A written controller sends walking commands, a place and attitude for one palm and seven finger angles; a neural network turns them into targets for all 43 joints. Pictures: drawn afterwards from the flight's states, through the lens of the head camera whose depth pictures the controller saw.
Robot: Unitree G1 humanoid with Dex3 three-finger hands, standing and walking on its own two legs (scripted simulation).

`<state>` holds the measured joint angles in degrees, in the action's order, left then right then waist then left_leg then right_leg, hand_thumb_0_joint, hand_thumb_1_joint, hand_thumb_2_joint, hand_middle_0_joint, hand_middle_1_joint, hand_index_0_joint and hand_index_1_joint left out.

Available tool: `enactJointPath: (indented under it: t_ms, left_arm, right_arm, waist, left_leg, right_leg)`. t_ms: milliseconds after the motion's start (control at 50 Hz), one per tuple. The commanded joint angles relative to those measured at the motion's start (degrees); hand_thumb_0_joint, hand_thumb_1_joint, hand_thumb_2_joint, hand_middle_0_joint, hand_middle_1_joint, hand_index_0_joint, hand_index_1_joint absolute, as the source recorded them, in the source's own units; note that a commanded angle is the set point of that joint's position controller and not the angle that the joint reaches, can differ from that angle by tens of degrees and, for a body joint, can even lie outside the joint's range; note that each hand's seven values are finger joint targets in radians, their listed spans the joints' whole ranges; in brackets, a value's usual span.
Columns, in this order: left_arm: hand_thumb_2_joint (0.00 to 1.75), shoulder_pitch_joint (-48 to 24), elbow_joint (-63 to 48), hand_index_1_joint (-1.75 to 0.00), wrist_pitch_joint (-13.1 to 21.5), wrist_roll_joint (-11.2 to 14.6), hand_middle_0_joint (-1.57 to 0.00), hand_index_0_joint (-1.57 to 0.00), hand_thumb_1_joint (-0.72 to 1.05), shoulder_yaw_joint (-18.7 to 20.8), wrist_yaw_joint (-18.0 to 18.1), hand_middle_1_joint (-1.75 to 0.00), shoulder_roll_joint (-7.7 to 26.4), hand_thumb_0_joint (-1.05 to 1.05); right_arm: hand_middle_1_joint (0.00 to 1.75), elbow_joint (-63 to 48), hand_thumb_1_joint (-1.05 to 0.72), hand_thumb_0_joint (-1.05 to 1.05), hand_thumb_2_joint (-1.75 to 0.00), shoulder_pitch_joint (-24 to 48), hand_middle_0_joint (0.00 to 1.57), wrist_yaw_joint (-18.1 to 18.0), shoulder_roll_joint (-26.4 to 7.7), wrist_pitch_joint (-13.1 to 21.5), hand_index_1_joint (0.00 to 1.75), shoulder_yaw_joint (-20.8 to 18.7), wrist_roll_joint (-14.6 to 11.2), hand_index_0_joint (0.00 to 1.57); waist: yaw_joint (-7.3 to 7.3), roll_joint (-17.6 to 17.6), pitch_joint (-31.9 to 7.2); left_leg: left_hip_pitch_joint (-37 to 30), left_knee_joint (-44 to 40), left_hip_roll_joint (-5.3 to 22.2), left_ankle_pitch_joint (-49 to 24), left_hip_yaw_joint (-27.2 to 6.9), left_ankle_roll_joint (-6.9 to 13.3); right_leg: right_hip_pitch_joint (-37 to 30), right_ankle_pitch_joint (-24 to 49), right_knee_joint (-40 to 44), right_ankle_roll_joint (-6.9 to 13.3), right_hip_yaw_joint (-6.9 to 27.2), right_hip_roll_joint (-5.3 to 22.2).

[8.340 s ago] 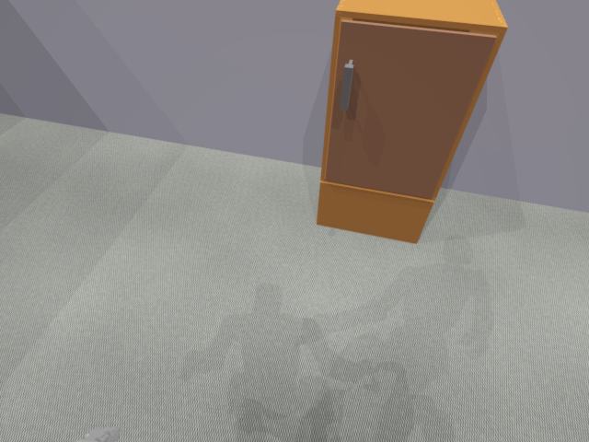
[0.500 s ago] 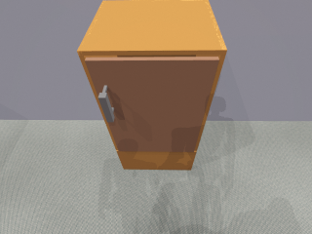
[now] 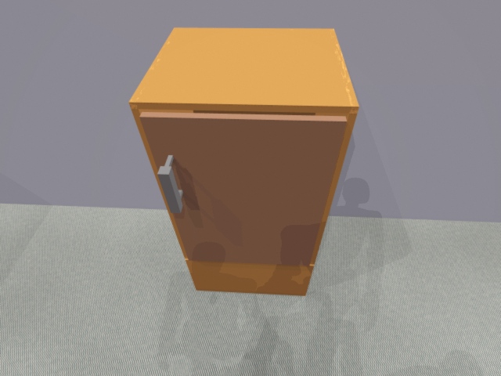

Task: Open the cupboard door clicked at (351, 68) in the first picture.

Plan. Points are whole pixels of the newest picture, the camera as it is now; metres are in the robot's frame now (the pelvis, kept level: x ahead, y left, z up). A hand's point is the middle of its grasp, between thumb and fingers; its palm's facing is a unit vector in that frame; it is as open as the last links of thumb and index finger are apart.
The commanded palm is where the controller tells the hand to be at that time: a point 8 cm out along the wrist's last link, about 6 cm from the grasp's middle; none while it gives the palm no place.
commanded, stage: look again from close up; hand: left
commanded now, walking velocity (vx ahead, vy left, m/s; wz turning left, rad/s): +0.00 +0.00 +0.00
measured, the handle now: (173, 184) +0.53 +0.22 -0.05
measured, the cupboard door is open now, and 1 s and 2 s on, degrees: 0 0 0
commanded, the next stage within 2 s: raise the hand with hooked fingers in 0.50 s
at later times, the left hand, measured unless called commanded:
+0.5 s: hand out of the picture +0.01 +0.18 -0.17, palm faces +0.02 -0.97 -0.22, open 7.3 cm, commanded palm none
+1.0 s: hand out of the picture +0.14 +0.19 -0.07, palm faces -0.05 -1.00 +0.03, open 8.4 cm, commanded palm +0.12 +0.26 -0.06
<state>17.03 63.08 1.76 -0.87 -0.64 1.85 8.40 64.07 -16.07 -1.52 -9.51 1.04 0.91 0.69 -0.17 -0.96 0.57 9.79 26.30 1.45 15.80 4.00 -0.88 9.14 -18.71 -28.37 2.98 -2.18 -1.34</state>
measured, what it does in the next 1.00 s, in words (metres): lowers itself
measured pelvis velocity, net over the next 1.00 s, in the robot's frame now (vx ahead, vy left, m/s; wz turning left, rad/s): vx -0.05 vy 0.01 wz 0.03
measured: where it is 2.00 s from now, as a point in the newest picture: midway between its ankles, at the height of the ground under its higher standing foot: outside the picture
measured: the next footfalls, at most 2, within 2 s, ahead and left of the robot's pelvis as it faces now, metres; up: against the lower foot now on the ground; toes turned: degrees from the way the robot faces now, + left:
none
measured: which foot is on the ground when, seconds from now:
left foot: down 0.00-1.00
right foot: down 0.00-1.00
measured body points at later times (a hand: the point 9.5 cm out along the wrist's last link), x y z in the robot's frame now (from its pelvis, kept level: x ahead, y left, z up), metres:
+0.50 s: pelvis +0.00 +0.00 +0.00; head +0.01 -0.01 +0.45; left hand +0.01 +0.23 -0.15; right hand +0.02 -0.23 -0.16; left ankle -0.02 +0.13 -0.74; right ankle -0.04 -0.08 -0.74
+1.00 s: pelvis -0.05 +0.01 -0.08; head -0.01 +0.03 +0.37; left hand +0.14 +0.25 -0.07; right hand +0.18 -0.24 -0.11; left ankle -0.02 +0.13 -0.74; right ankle -0.04 -0.08 -0.74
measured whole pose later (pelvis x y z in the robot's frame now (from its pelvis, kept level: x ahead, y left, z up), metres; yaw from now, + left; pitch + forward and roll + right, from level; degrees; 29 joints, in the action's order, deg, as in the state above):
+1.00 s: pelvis -0.05 +0.01 -0.08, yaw +1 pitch +13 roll +1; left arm 19.2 16.9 32.0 15.6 9.2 -24.6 10.7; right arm 29.9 -7.7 0.2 -16.7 14.4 -3.9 -0.9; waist 0.4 3.0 -8.4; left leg 48.5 62.4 1.1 27.1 3.0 0.6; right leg 47.3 -30.2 -64.2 2.4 -3.1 0.9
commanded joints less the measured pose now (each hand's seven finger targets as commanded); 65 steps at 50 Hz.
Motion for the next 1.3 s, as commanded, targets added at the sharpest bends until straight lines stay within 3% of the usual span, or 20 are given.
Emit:
enactJointPath:
  t_ms: [0, 560, 580, 600, 620, 640, 660, 680, 700, 720, 740, 760, 800, 860, 920, 960, 1060, 1140, 1200, 1280]
  left_arm:
    - [0.9, 3.0, -1.8, -0.3, 0.7, 0.2, -0.2, -0.2, 0.9, 1.3, 0.6, -0.3, 7.8, 0.0]
    - [0.9, 1.2, -1.8, -0.3, 0.4, 0.1, -0.2, -0.2, 0.9, 1.8, 0.2, -0.3, 9.6, 0.0]
    - [0.9, 7.5, 0.3, -0.3, 1.2, -0.2, -0.2, -0.2, 0.9, 1.7, 2.9, -0.3, 7.7, 0.0]
    - [0.89, -36.6, -84.4, -0.32, 14.3, 12.1, -0.2, -0.2, 0.88, 8.3, 0.9, -0.32, 21.7, 0.0]
    - [0.88, -10.5, -68.2, -0.33, 11.8, 7.6, -0.2, -0.2, 0.85, 9.6, 2.0, -0.33, 17.8, 0.0]
    - [0.87, -8.8, -65.5, -0.34, 9.8, 9.1, -0.21, -0.21, 0.83, 5.1, 4.3, -0.34, 12.7, 0.0]
    - [0.86, 6.2, -51.5, -0.36, 5.4, 10.0, -0.21, -0.21, 0.81, 0.9, 3.5, -0.36, 0.8, 0.0]
    - [0.85, -5.4, -60.2, -0.37, 7.6, 12.2, -0.21, -0.21, 0.78, 4.7, 2.1, -0.37, 4.6, 0.0]
    - [0.84, -4.3, -57.3, -0.39, 10.5, 11.8, -0.21, -0.21, 0.76, 9.0, 0.3, -0.39, 8.5, 0.0]
    - [0.83, -2.8, -51.2, -0.4, 14.0, 11.8, -0.21, -0.21, 0.74, 9.2, -1.9, -0.4, 6.8, 0.0]
    - [0.82, 3.2, -44.5, -0.42, 17.0, 12.1, -0.21, -0.21, 0.71, 10.8, -4.2, -0.42, 5.7, 0.0]
    - [0.81, 8.1, -41.9, -0.43, 20.7, 13.0, -0.22, -0.22, 0.69, 10.8, -7.2, -0.43, 3.6, 0.0]
    - [0.79, 16.3, -43.4, -0.47, 28.7, 15.4, -0.22, -0.22, 0.64, 10.7, -14.5, -0.47, 1.9, 0.0]
    - [0.76, 13.6, -44.8, -0.51, 36.5, 16.5, -0.22, -0.22, 0.57, 12.7, -25.8, -0.51, 6.3, 0.0]
    - [0.73, 7.3, -54.6, -0.55, 34.2, 18.4, -0.23, -0.23, 0.5, 16.2, -27.6, -0.55, 10.8, 0.0]
    - [0.71, -1.7, -62.4, -0.58, 32.5, 20.3, -0.23, -0.23, 0.46, 17.3, -26.0, -0.58, 12.6, 0.0]
    - [0.66, -12.0, -83.5, -0.66, 36.0, 17.5, -0.24, -0.24, 0.34, 13.5, -19.4, -0.66, 13.1, 0.0]
    - [0.62, -11.0, -75.4, -0.72, 31.8, 16.0, -0.25, -0.25, 0.25, 9.0, -21.7, -0.72, 12.0, 0.0]
    - [0.59, -6.3, -66.7, -0.76, 23.3, 16.0, -0.25, -0.25, 0.18, 11.1, -24.2, -0.76, 13.6, 0.0]
    - [0.55, -2.4, -67.4, -0.82, 13.8, 19.6, -0.26, -0.26, 0.08, 18.6, -23.9, -0.82, 16.6, 0.0]
  right_arm:
    - [0.3, -1.3, -0.9, 0.0, -0.9, -2.1, 0.2, -0.5, -4.6, 0.6, 0.3, -0.9, 0.0, 0.2]
    - [0.3, -0.9, -0.9, 0.0, -0.9, 0.3, 0.2, -0.6, -7.1, 0.8, 0.3, -1.2, 0.1, 0.2]
    - [0.3, -5.1, -0.9, 0.0, -0.9, 5.5, 0.2, -0.1, -6.8, 0.8, 0.3, -1.7, -0.6, 0.2]
    - [0.3, -24.0, -0.9, 0.0, -0.9, 3.4, 0.2, -2.9, -16.1, 9.4, 0.3, -2.8, -3.5, 0.2]
    - [0.3, -21.2, -0.9, 0.0, -0.9, 7.1, 0.2, -4.7, -11.1, 13.9, 0.3, -1.8, -2.3, 0.2]
    - [0.3, -19.1, -0.9, 0.0, -0.9, 7.3, 0.2, -4.7, -12.0, 15.3, 0.3, -2.4, -2.9, 0.2]
    - [0.3, -18.2, -0.9, 0.0, -0.9, 5.3, 0.2, -4.3, -9.2, 15.0, 0.3, -2.4, -3.3, 0.2]
    - [0.3, -23.0, -0.9, 0.0, -0.9, 6.6, 0.2, -4.0, -11.9, 15.5, 0.3, -3.1, -3.2, 0.2]
    - [0.3, -23.8, -0.9, 0.0, -0.9, 5.7, 0.2, -4.0, -12.9, 15.7, 0.3, -4.6, -2.6, 0.2]
    - [0.3, -24.8, -0.9, 0.0, -0.9, 5.6, 0.2, -3.7, -12.8, 15.8, 0.3, -4.8, -1.7, 0.2]
    - [0.3, -26.9, -0.9, 0.0, -0.9, 5.8, 0.2, -3.1, -12.5, 16.1, 0.3, -5.0, -1.8, 0.2]
    - [0.3, -28.2, -0.9, 0.0, -0.9, 6.6, 0.2, -2.3, -11.9, 16.1, 0.3, -5.1, -1.2, 0.2]
    - [0.3, -32.2, -0.9, 0.0, -0.9, 8.9, 0.2, -0.2, -11.8, 16.8, 0.3, -5.9, -0.5, 0.2]
    - [0.3, -36.8, -0.9, 0.0, -0.9, 9.6, 0.2, 2.4, -12.6, 17.0, 0.3, -6.5, -1.2, 0.2]
    - [0.3, -42.7, -0.9, 0.0, -0.9, 11.4, 0.2, 1.8, -12.8, 15.9, 0.3, -6.6, -2.0, 0.2]
    - [0.3, -44.7, -0.9, 0.0, -0.9, 10.9, 0.2, 1.0, -12.9, 15.2, 0.3, -6.3, -1.9, 0.2]
    - [0.3, -43.0, -0.9, 0.0, -0.9, 6.3, 0.2, -1.0, -12.0, 15.0, 0.3, -4.8, -0.7, 0.2]
    - [0.3, -40.7, -0.9, 0.0, -0.9, 5.8, 0.2, -2.2, -13.2, 15.1, 0.3, -3.4, -1.4, 0.2]
    - [0.3, -41.2, -0.9, 0.0, -0.9, 5.7, 0.2, -2.6, -13.6, 14.4, 0.3, -3.1, -2.6, 0.2]
    - [0.3, -44.5, -0.9, 0.0, -0.9, 7.6, 0.2, -2.9, -13.1, 12.8, 0.3, -2.8, -3.4, 0.2]
  waist:
    - [-0.24, 1.4, 2.7]
    - [0.47, 2.3, 1.9]
    - [2.64, 4.6, 5.4]
    - [-4.96, -4.0, -22.8]
    - [1.29, -15.6, -22.8]
    - [-0.68, -13.5, -16.4]
    - [-1.8, -5.4, -9.2]
    - [-2.83, 1.8, -2.3]
    - [-3.63, 8.1, -2.4]
    - [-3.79, 13.5, 0.8]
    - [-1.72, 14.4, 1.6]
    - [0.57, 17.7, -1.5]
    - [4.21, 15.6, -8.2]
    - [4.25, 4.2, -15.7]
    - [4.32, 2.1, -21.0]
    - [2.69, -0.4, -20.7]
    - [-1.53, -6.4, -24.7]
    - [-4.33, -6.1, -17.7]
    - [-2.86, -1.8, -18.2]
    - [2.02, -0.3, -24.0]
  left_leg:
    - [-0.3, -2.8, 4.3, -9.4, -3.7, 2.0]
    - [-1.1, -4.9, 5.0, -11.0, -4.5, 2.2]
    - [5.8, 9.8, 4.5, -7.8, -0.6, 0.4]
    - [-8.5, -0.4, -2.0, -17.2, -2.7, 3.4]
    - [-13.8, -0.7, -1.0, -28.1, -0.7, 4.4]
    - [-8.1, 0.0, -0.5, -22.0, -1.6, 2.5]
    - [-4.1, 0.5, 0.7, -19.7, -2.5, 3.2]
    - [2.2, 2.3, -0.3, -16.3, -4.9, 3.2]
    - [5.0, 5.1, -0.7, -12.7, -4.2, 3.3]
    - [10.8, 8.1, -1.2, -8.4, -4.4, 3.2]
    - [15.7, 11.2, -2.1, -6.2, -4.5, 2.8]
    - [20.6, 14.0, -2.4, -4.0, -4.2, 2.0]
    - [26.6, 19.7, -3.1, -3.7, -3.2, 1.0]
    - [32.1, 27.8, -4.1, -5.4, -2.4, 0.1]
    - [35.9, 31.6, -4.2, -0.8, -0.9, 1.4]
    - [37.2, 33.5, -3.5, 3.7, -2.1, 2.0]
    - [32.0, 35.5, -0.6, 3.2, -6.1, 3.3]
    - [35.9, 35.3, -0.2, 9.1, -8.1, 3.2]
    - [38.4, 32.4, -0.6, 13.7, -8.6, 2.9]
    - [35.2, 27.8, -1.5, 10.9, -8.3, 2.4]
  right_leg:
    - [2.1, 20.4, 6.3, 0.3, 7.5, 8.0]
    - [0.7, 18.5, 7.6, 0.0, 7.0, 7.8]
    - [1.4, 48.7, 7.8, -5.2, 12.4, 12.7]
    - [-3.9, 40.7, 1.8, -1.7, 7.6, 7.3]
    - [-3.1, 29.2, -0.7, -0.1, 5.1, 2.8]
    - [3.2, 16.7, 1.1, -0.3, 1.3, 1.9]
    - [6.7, 15.8, 0.9, -1.4, -0.9, 1.9]
    - [10.3, 15.9, 0.0, -2.1, -1.5, 1.9]
    - [15.0, 12.6, -0.7, -2.6, -1.9, 1.7]
    - [20.4, 8.4, -2.5, -3.2, -2.3, 1.6]
    - [22.4, 6.2, -5.5, -2.9, -2.0, 1.8]
    - [23.8, 4.6, -9.1, -3.0, -1.5, 1.8]
    - [23.5, 8.2, -16.4, -2.3, -0.1, 1.8]
    - [24.0, 15.1, -24.8, -1.2, 3.2, 3.2]
    - [27.3, 4.7, -26.2, -1.5, 5.5, 2.9]
    - [32.6, -5.2, -25.8, -1.7, 6.3, 2.2]
    - [39.8, -5.0, -29.5, -0.7, 3.3, 0.0]
    - [44.0, -9.8, -28.7, -0.8, 1.5, -0.8]
    - [41.7, -13.7, -26.4, -1.6, 0.9, -0.5]
    - [34.1, -11.7, -25.0, -1.6, -0.8, -0.2]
